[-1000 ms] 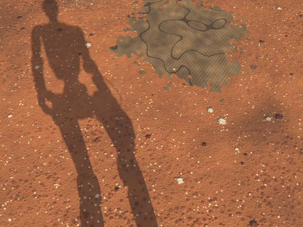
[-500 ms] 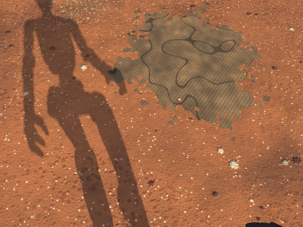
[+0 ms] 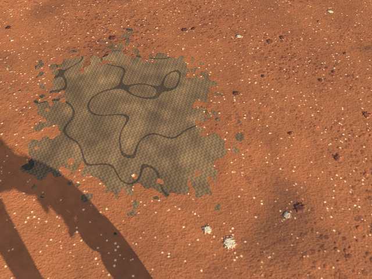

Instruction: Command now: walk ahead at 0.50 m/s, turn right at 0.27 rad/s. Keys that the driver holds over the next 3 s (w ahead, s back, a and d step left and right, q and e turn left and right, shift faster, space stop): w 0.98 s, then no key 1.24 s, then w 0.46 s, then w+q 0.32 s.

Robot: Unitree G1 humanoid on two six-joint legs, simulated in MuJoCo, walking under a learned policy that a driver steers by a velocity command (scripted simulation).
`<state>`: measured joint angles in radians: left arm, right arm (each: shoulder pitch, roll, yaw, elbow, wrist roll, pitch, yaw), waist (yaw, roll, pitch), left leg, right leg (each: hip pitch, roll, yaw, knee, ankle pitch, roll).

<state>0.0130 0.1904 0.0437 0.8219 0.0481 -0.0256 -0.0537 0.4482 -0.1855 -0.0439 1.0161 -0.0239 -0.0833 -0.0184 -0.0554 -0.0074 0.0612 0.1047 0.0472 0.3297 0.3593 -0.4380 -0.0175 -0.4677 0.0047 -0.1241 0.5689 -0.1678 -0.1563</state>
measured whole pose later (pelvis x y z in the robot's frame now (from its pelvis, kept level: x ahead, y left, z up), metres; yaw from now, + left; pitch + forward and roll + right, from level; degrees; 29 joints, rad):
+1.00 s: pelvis +0.53 +0.01 +0.02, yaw -2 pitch +0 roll +1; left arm 0.07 0.21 0.03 0.90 0.03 -0.03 -0.03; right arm 0.45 -0.18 -0.04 1.04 -0.01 -0.09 0.00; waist -0.05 -0.04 0.04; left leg 0.05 -0.08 0.09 0.17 -0.23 0.07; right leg -0.61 -0.10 -0.04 0.68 -0.02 -0.02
